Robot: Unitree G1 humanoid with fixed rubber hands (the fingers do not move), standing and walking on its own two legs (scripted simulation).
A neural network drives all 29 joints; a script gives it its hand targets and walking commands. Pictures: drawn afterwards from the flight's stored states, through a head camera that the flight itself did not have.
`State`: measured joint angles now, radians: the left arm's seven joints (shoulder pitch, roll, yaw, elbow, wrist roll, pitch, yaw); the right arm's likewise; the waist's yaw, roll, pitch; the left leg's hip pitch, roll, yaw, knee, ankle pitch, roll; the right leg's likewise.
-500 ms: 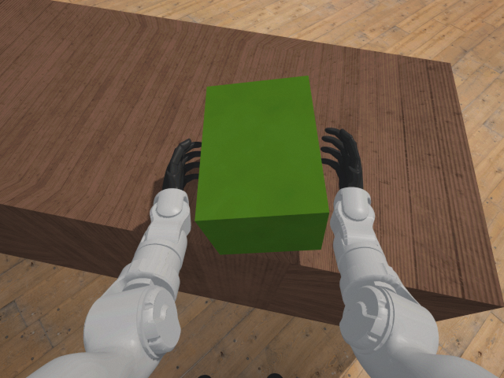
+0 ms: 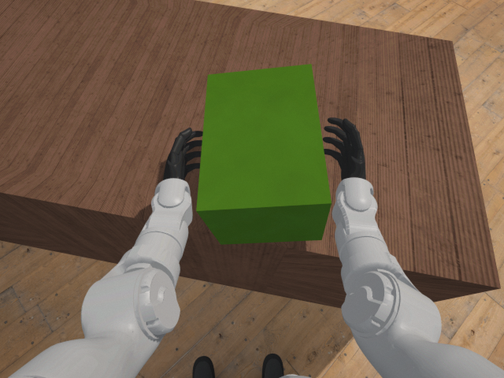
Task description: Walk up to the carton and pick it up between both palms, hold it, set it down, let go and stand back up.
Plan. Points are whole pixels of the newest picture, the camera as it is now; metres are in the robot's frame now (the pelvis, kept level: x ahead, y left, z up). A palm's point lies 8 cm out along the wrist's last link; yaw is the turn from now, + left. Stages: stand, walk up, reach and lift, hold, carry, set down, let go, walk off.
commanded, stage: set down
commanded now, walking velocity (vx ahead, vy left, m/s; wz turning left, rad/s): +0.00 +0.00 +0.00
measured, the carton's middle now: (264, 157) +0.48 -0.05 -0.05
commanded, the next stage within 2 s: none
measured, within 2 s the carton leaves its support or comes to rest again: rests again in 0.72 s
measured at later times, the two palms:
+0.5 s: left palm (179, 175) +0.42 +0.11 -0.01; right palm (351, 173) +0.41 -0.18 +0.02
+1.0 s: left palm (183, 174) +0.43 +0.10 -0.01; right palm (352, 181) +0.40 -0.19 +0.00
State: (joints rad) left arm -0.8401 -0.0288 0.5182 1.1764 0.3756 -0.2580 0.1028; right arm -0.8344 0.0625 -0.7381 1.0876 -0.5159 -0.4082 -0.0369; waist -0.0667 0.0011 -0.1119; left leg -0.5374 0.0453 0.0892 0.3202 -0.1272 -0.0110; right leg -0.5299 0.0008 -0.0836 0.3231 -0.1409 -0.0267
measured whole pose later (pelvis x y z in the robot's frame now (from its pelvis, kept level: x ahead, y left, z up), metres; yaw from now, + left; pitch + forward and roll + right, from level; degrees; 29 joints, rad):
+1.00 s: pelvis +0.01 +0.00 +0.00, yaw +0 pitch +21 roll +0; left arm -0.81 -0.08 0.59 1.08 0.47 -0.32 0.08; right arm -0.77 0.10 -0.79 0.99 -0.57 -0.42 -0.01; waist -0.08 -0.01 -0.08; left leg -0.55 0.05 0.08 0.33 -0.14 -0.01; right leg -0.54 0.00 -0.09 0.33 -0.15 -0.03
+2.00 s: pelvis -0.01 +0.00 -0.01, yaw -3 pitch +27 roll +0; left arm -0.94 0.07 0.37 1.34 0.24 -0.34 0.16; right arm -0.88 -0.03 -0.44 1.24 -0.21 -0.37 -0.09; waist -0.07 -0.01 -0.19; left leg -0.74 0.07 0.12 0.45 -0.17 -0.01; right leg -0.74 0.02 -0.05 0.42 -0.15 -0.03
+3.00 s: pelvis -0.03 -0.01 -0.03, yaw -1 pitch +26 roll -1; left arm -1.23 0.30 -0.15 1.55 -0.35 -0.21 0.05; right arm -1.16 -0.29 0.02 1.40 0.33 -0.15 -0.07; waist -0.06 0.00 -0.29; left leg -0.84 0.05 0.00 0.60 -0.21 -0.04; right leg -0.83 0.02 -0.07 0.58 -0.20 -0.04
